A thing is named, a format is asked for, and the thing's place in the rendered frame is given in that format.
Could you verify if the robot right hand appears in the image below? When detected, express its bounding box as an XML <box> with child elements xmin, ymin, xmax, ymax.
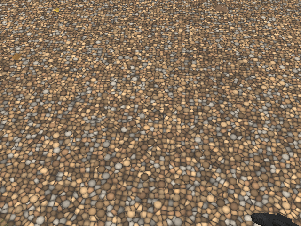
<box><xmin>251</xmin><ymin>213</ymin><xmax>299</xmax><ymax>226</ymax></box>

